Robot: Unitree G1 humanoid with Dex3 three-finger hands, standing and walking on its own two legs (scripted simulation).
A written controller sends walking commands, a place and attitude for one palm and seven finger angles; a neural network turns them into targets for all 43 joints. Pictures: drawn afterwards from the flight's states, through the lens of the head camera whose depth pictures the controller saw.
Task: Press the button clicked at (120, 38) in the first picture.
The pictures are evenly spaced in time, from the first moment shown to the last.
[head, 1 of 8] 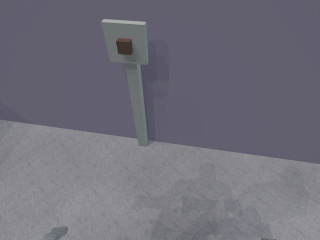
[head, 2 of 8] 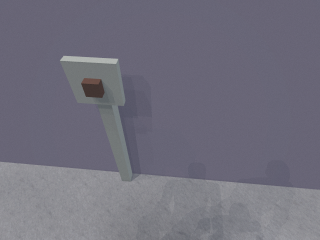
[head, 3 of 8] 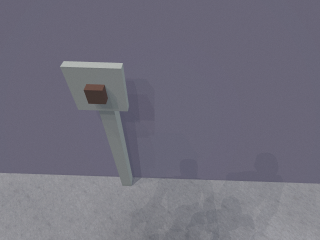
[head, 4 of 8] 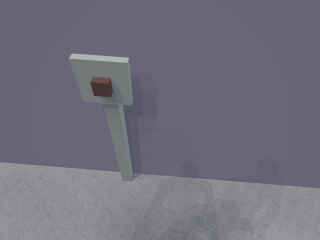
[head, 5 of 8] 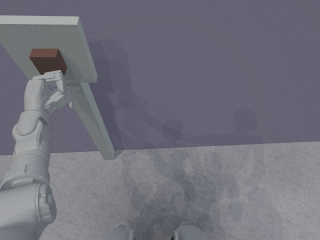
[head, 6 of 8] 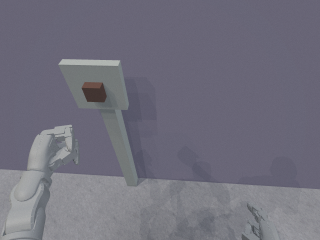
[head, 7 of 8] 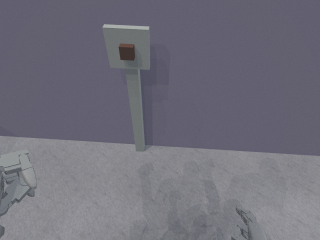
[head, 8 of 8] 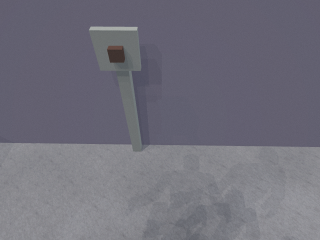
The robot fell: no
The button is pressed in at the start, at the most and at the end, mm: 0 12 0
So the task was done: yes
